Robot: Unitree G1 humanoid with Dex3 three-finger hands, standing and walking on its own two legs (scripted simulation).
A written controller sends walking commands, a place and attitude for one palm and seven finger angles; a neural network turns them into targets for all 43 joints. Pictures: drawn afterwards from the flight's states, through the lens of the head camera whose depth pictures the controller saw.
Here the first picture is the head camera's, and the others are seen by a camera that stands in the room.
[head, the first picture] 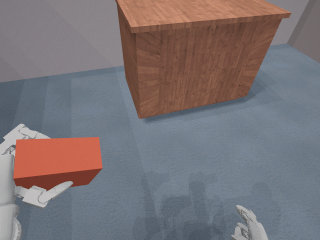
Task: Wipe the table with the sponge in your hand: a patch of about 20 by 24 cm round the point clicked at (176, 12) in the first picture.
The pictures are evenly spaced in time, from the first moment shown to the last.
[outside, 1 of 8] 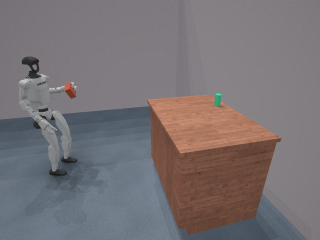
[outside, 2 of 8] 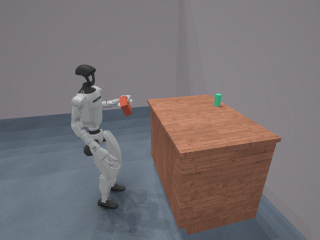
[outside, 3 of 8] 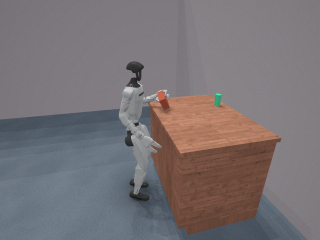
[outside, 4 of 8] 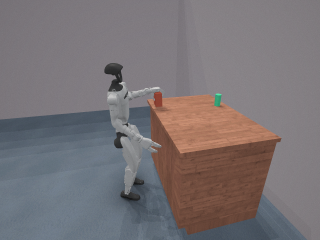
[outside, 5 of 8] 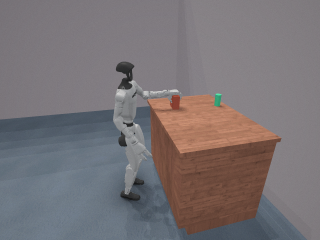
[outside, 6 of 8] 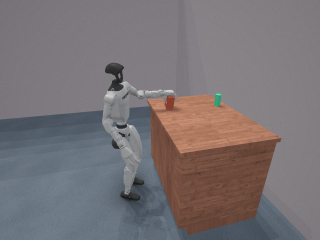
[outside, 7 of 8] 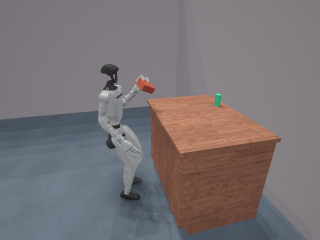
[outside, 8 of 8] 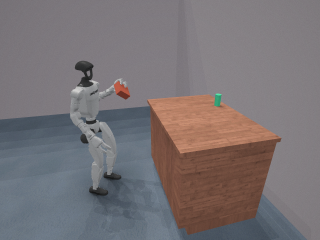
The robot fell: no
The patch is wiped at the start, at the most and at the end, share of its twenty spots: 0.00 1.00 1.00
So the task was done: yes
